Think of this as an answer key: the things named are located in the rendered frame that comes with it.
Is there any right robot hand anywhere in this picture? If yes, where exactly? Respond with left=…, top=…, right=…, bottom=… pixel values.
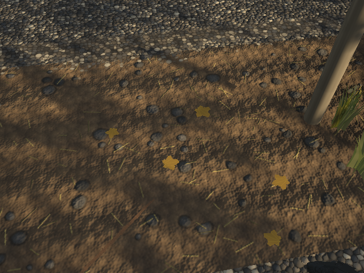
left=307, top=261, right=359, bottom=273

